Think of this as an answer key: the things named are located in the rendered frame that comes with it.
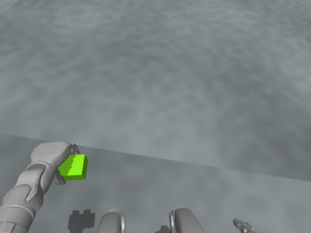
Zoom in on left robot arm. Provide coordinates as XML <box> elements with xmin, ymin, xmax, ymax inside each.
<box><xmin>0</xmin><ymin>161</ymin><xmax>56</xmax><ymax>233</ymax></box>

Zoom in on small box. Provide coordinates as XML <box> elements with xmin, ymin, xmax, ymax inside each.
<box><xmin>58</xmin><ymin>154</ymin><xmax>88</xmax><ymax>181</ymax></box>

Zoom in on left robot hand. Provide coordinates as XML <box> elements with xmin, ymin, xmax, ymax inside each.
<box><xmin>31</xmin><ymin>141</ymin><xmax>80</xmax><ymax>185</ymax></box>

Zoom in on right robot hand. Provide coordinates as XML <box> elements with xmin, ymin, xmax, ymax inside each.
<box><xmin>233</xmin><ymin>218</ymin><xmax>256</xmax><ymax>233</ymax></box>

